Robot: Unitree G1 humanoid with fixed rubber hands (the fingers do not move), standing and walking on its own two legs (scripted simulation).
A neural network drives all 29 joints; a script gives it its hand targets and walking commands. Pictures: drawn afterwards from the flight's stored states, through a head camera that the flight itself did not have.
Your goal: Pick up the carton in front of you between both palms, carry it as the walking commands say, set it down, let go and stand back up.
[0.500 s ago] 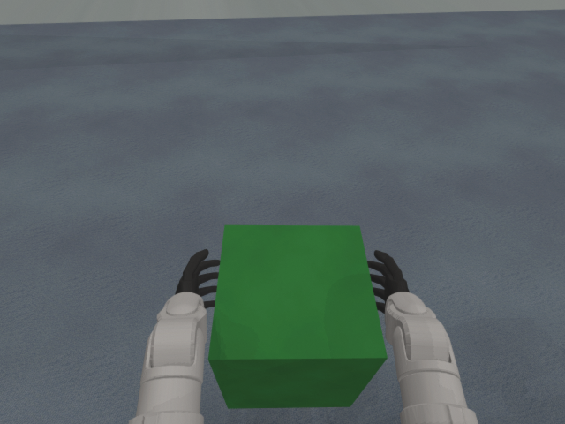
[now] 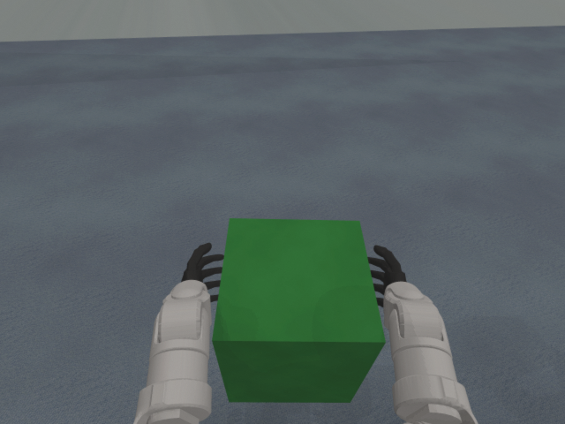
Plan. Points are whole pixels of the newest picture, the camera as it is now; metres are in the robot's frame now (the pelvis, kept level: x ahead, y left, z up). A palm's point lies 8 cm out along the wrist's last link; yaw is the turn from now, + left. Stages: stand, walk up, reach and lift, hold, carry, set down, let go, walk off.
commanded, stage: set down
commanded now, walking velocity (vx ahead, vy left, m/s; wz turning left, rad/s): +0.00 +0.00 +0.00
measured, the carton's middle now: (292, 314) +0.31 +0.00 -0.04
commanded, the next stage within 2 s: none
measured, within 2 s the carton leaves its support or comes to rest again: neither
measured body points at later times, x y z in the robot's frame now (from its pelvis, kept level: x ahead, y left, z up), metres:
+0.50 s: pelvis -0.03 -0.04 -0.08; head +0.19 +0.00 +0.31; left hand +0.36 +0.15 -0.17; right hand +0.38 -0.15 -0.16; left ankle +0.07 +0.09 -0.74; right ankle -0.01 -0.15 -0.74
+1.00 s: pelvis -0.05 -0.04 -0.21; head +0.22 +0.00 +0.15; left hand +0.41 +0.15 -0.31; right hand +0.44 -0.15 -0.30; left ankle +0.07 +0.09 -0.74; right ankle -0.01 -0.15 -0.74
